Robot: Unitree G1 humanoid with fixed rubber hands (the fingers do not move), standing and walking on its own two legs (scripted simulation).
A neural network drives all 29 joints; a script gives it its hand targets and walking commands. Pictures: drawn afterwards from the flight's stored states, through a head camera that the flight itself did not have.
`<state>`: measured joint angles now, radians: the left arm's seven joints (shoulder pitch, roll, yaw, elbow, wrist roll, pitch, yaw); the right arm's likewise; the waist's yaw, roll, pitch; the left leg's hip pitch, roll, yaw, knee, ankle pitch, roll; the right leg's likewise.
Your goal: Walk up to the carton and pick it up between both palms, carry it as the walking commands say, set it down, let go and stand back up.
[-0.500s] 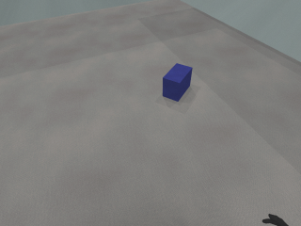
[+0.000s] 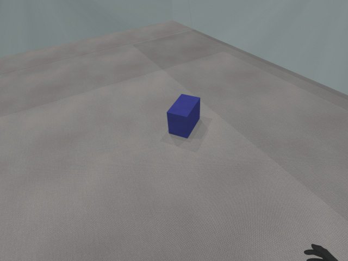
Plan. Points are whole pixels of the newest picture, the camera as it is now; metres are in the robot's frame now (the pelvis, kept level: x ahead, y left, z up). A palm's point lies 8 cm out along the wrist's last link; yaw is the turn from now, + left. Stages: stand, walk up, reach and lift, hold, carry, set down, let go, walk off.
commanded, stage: walk up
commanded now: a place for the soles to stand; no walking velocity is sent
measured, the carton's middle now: (184, 115) +1.46 -0.04 -0.63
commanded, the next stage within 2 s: none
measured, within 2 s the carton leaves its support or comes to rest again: neither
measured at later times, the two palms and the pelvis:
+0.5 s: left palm (32, 253) +0.20 +0.37 -0.06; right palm (295, 234) +0.22 -0.26 -0.04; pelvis +0.13 +0.06 +0.03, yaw -3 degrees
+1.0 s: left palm (85, 185) +0.39 +0.30 -0.06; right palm (305, 222) +0.27 -0.32 -0.09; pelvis +0.26 +0.00 +0.01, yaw -11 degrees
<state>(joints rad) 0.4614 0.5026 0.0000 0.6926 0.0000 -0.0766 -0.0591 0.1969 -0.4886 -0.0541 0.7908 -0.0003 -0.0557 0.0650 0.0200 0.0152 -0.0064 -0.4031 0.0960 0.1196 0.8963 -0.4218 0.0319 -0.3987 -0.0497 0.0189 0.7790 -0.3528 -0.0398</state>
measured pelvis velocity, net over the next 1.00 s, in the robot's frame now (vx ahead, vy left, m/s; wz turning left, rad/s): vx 0.26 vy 0.00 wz -0.20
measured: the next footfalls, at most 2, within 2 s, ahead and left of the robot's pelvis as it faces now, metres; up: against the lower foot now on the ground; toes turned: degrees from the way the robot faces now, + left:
left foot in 0.32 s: +0.22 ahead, +0.14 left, +0.00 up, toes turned +6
right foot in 0.90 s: +0.36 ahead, -0.12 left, +0.00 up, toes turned -10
